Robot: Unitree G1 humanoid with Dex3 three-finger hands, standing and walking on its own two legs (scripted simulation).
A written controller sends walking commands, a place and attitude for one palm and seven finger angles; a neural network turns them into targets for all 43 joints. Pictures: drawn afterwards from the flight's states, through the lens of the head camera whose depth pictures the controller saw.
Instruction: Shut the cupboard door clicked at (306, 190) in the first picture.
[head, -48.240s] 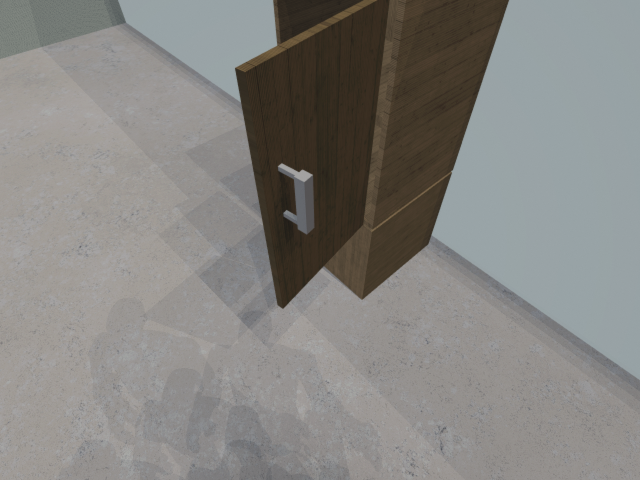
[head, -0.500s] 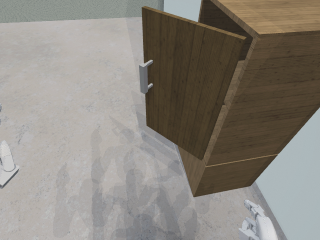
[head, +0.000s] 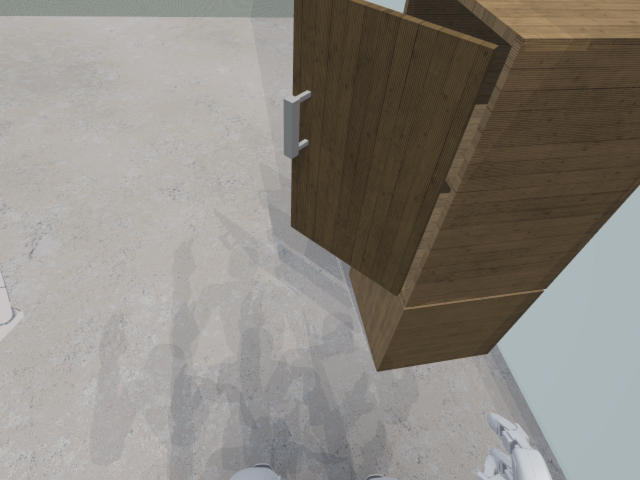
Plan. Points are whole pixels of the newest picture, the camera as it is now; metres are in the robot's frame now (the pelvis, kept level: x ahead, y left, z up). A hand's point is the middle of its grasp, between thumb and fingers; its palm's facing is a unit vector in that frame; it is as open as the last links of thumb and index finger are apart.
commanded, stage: step back with the hand held close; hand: left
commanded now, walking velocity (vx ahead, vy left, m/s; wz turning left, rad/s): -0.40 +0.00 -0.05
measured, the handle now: (298, 124) +0.75 +0.07 +0.04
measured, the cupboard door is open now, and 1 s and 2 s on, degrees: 40 40 40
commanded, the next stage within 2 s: stop stepping back and stand still in 0.70 s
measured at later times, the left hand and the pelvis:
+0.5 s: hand out of the picture +0.11 +0.29 +0.21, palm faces +0.54 -0.72 -0.43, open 7.5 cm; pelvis -0.07 +0.00 +0.01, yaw +3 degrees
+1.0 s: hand out of the picture +0.00 +0.26 +0.20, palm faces +0.32 -0.83 -0.45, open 7.4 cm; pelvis -0.21 +0.02 +0.03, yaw -8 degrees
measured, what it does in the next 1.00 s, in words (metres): walks backwards: right foot, then left foot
